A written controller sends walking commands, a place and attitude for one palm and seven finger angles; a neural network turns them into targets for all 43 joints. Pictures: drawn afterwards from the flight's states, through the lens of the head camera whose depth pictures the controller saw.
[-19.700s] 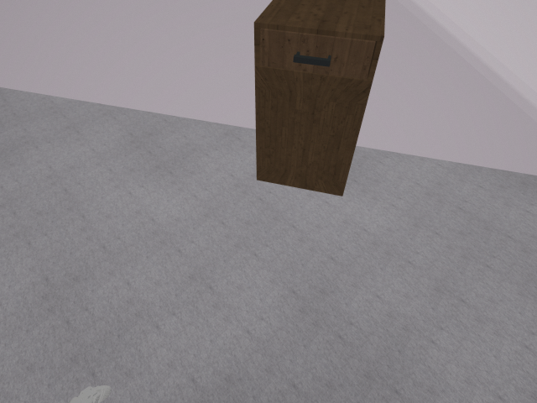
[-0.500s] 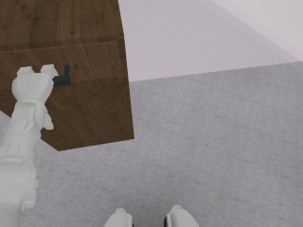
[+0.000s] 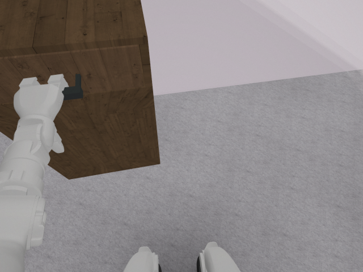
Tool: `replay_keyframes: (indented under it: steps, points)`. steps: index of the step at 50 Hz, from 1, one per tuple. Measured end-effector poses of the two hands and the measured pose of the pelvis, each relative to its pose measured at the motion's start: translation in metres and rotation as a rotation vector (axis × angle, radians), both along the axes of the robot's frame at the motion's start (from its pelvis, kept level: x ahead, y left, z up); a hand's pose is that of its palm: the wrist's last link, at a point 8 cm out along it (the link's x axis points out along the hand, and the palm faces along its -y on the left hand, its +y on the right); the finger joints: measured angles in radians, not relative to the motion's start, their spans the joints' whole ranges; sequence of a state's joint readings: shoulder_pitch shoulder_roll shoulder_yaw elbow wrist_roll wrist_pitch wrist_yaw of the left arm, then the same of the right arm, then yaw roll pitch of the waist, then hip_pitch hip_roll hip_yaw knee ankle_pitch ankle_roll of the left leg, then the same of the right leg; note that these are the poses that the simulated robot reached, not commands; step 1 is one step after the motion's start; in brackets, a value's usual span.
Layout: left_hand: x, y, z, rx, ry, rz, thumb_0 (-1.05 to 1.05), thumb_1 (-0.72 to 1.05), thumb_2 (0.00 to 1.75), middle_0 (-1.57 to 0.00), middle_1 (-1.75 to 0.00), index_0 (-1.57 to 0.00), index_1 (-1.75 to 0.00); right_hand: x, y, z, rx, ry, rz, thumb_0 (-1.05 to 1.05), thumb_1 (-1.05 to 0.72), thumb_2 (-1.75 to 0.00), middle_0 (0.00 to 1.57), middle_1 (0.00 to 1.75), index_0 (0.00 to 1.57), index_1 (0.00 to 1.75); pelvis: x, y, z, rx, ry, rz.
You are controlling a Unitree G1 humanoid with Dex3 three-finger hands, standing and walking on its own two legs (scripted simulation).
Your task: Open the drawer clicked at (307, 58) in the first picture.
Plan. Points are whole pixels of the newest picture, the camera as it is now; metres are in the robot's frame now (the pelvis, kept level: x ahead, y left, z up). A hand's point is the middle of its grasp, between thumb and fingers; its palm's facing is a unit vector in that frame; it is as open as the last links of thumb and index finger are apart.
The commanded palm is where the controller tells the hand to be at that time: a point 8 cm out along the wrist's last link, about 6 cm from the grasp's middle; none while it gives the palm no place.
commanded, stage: close the thumb around the handle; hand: left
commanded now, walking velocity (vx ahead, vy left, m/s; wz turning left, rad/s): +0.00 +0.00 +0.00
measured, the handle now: (51, 88) +0.54 +0.29 +0.02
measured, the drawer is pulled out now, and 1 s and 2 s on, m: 0.00 0.00 0.12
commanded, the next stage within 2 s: pull the drawer open in 0.76 s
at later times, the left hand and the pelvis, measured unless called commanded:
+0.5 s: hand (52, 114) +0.47 +0.28 +0.00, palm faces -0.08 -0.02 -1.00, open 8.7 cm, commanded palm +0.46 +0.27 +0.05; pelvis +0.01 +0.00 +0.00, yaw +0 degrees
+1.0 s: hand (53, 114) +0.47 +0.28 +0.00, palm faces -0.08 -0.03 -1.00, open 5.9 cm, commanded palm +0.44 +0.27 +0.05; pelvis +0.01 +0.00 +0.00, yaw -1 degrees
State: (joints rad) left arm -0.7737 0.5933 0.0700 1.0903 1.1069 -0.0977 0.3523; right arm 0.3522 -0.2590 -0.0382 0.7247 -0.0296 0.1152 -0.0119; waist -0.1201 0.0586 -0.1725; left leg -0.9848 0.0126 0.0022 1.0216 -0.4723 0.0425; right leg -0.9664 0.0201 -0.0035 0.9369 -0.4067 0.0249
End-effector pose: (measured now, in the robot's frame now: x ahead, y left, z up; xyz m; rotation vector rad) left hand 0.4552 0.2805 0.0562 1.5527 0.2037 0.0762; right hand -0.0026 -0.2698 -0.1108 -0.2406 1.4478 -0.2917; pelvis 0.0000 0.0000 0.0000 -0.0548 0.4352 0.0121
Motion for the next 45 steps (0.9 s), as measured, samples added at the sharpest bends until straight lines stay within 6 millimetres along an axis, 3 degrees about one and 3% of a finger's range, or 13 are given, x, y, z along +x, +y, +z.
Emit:
replay_keyframes:
  steps: [7, 12, 34, 45]
  points:
    - [-0.001, 0.001, 0.000, -0.009, -0.002, -0.009, 0.00, -0.47, 0.31, -0.27, -1.18, -0.31, -1.20, -0.001, -0.004, 0.003, -0.010, -0.001, -0.008, 0.00, -0.90, -0.90, 0.21, 0.30, 0.20, 0.30, 0.002, 0.000, 0.001, 0.000, -0.001, -0.005]
    - [-0.002, 0.001, -0.001, -0.006, -0.016, -0.012, -0.01, -0.35, 0.36, -0.28, -1.19, -0.31, -1.21, 0.004, -0.005, 0.002, -0.011, -0.001, 0.000, 0.00, -0.90, -0.90, 0.21, 0.30, 0.20, 0.30, 0.003, 0.000, 0.000, 0.000, 0.001, -0.003]
    - [0.004, 0.000, 0.001, 0.003, 0.009, 0.001, 0.00, 0.70, 0.81, -0.33, -1.29, -0.36, -1.30, 0.024, -0.006, 0.002, -0.001, -0.025, 0.011, 0.00, -0.90, -0.90, 0.21, 0.30, 0.20, 0.30, 0.012, -0.004, 0.003, 0.003, 0.003, -0.001]
    - [0.003, 0.000, -0.001, -0.001, -0.004, -0.004, 0.00, 0.71, 0.82, -0.32, -1.31, -0.35, -1.32, 0.024, -0.008, 0.000, -0.004, -0.015, 0.012, 0.00, -0.90, -0.90, 0.21, 0.30, 0.20, 0.30, 0.012, -0.004, 0.002, 0.004, 0.007, -0.003]
